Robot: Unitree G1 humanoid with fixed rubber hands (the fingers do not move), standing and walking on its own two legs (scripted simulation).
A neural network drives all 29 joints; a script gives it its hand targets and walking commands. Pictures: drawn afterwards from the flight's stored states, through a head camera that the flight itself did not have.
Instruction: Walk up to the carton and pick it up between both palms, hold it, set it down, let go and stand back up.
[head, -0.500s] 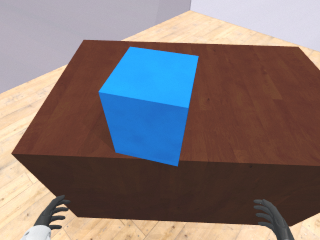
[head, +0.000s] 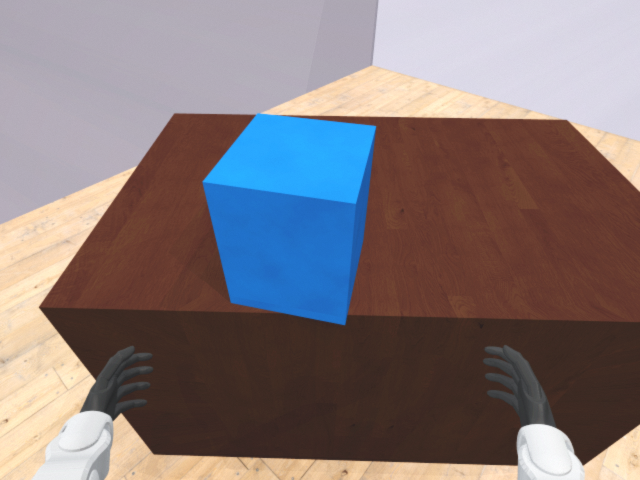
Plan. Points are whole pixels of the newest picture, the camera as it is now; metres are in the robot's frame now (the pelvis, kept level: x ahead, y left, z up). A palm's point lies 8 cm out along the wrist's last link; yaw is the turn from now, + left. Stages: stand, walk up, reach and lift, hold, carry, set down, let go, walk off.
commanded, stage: reach and lift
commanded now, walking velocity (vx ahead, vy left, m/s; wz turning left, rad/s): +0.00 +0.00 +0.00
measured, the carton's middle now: (300, 217) +0.50 +0.04 +0.07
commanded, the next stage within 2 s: none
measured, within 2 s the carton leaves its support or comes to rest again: neither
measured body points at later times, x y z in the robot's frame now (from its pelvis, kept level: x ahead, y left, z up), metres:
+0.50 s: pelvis +0.01 +0.01 +0.00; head -0.02 +0.01 +0.45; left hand +0.28 +0.27 +0.03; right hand +0.25 -0.20 +0.06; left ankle +0.06 +0.16 -0.72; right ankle +0.09 -0.11 -0.72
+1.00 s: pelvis +0.05 +0.02 +0.01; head +0.06 +0.02 +0.46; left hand +0.34 +0.26 +0.07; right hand +0.31 -0.17 +0.09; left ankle +0.06 +0.16 -0.72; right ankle +0.09 -0.11 -0.72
